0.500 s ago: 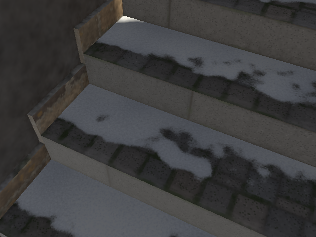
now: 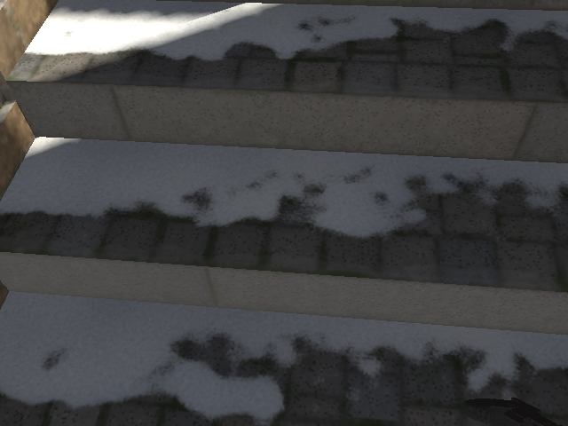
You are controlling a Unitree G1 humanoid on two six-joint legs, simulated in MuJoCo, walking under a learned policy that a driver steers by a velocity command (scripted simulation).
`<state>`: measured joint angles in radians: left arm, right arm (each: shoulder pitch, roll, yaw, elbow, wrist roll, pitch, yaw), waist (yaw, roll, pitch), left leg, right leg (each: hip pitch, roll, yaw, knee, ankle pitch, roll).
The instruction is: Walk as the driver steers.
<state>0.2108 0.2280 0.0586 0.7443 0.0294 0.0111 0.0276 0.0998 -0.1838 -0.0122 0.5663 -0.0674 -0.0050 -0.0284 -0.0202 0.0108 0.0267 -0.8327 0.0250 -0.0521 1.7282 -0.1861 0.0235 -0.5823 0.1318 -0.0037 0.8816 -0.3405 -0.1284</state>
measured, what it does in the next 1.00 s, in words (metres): climbs, turning right: left foot, then right foot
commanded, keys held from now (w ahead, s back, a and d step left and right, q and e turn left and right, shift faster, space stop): e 0.36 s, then no key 0.28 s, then w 0.36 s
